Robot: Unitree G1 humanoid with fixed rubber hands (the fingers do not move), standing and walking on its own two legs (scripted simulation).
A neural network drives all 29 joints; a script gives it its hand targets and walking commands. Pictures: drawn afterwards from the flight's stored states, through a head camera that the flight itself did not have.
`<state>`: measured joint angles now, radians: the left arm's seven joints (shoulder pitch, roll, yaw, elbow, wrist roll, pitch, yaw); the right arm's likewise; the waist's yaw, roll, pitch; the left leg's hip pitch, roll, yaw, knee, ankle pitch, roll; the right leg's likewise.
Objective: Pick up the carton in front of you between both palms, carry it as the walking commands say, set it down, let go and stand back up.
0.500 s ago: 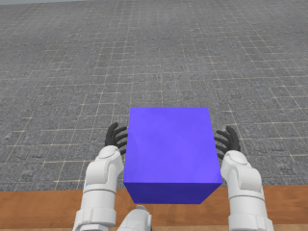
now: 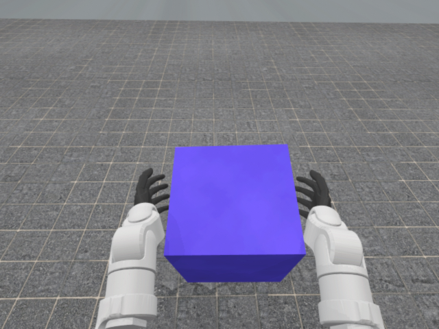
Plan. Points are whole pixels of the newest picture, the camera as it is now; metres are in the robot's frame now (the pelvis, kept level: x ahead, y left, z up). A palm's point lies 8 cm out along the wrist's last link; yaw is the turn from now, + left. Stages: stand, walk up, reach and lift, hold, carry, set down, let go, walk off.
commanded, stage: carry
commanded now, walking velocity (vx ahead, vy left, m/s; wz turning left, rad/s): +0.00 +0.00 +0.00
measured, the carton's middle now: (232, 220) +0.34 +0.00 +0.01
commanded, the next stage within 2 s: none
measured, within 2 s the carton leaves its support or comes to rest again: neither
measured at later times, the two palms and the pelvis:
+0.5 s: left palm (185, 155) +0.71 +0.16 -0.14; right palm (275, 159) +0.71 -0.16 -0.14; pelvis +0.39 +0.01 -0.18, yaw +0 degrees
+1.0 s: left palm (204, 102) +0.99 +0.11 -0.09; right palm (279, 104) +1.00 -0.20 -0.10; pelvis +0.68 -0.05 -0.17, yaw +2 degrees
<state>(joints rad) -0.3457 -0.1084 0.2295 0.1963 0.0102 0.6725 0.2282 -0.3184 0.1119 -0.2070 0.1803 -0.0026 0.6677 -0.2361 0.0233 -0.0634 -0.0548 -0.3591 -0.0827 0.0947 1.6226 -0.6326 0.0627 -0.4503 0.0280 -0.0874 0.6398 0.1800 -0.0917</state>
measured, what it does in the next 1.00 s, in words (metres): goes down: left foot 0.16 m lower, then right foot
